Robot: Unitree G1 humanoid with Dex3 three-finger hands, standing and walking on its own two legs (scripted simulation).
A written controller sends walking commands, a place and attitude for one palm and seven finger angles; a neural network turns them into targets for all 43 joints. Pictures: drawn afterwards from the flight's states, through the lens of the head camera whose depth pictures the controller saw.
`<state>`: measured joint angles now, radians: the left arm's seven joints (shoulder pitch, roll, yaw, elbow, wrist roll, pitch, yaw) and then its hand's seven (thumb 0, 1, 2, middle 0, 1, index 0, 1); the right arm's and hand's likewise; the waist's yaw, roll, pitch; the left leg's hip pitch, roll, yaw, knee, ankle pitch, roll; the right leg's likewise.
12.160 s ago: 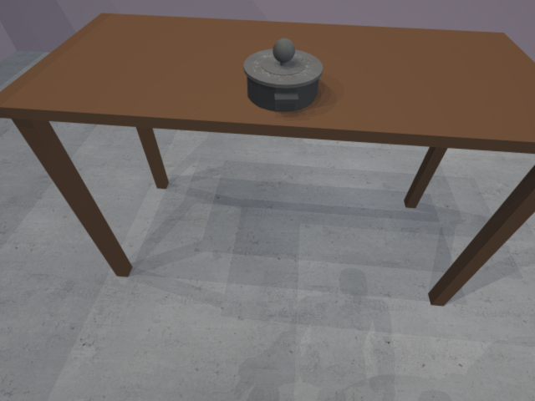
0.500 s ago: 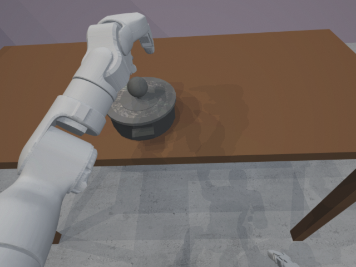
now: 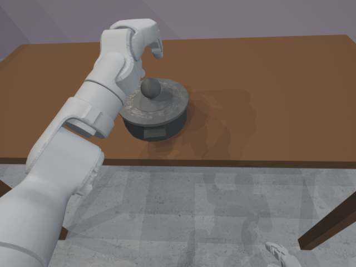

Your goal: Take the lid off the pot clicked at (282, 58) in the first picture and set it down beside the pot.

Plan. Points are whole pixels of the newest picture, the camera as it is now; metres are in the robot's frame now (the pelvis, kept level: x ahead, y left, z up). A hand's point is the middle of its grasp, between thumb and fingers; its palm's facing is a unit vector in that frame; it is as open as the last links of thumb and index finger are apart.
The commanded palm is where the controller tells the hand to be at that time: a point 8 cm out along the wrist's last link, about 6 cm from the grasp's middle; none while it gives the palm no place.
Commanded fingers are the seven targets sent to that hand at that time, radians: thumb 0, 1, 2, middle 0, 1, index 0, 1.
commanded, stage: move the open hand above the knob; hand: left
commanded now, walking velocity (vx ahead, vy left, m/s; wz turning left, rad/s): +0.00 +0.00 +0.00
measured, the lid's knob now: (150, 88) +0.49 +0.09 +0.16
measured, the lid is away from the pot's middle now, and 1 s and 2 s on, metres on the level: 0.00 0.00 0.00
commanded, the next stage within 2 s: lower the open fingers around the knob in 1.04 s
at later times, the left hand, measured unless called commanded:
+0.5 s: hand (139, 57) +0.47 +0.10 +0.25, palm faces -0.18 -0.06 -0.98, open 10.2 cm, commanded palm +0.43 +0.11 +0.31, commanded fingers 0.00 -0.43 1.74 -0.87 -0.08 -0.87 -0.08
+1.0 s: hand (135, 62) +0.45 +0.10 +0.26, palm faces -0.19 -0.05 -0.98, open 10.2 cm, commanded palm +0.43 +0.10 +0.31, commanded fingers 0.00 -0.43 1.74 -0.87 -0.08 -0.87 -0.08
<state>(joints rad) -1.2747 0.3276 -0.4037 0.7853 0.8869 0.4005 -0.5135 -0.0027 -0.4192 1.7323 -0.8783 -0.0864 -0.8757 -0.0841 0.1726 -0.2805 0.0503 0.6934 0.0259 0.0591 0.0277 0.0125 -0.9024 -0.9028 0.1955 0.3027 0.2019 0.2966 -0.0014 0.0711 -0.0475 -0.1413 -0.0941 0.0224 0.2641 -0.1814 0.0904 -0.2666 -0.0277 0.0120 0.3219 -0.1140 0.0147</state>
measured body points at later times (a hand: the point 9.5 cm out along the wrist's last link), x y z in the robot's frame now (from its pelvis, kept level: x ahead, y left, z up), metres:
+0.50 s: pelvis +0.01 +0.00 +0.00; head +0.02 -0.03 +0.45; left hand +0.47 +0.10 +0.31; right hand +0.13 -0.24 -0.13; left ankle -0.03 +0.06 -0.75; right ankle +0.03 -0.13 -0.75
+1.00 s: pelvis +0.00 +0.00 +0.00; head +0.00 -0.03 +0.45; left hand +0.45 +0.10 +0.31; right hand +0.16 -0.23 -0.12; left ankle -0.03 +0.06 -0.75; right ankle +0.03 -0.13 -0.75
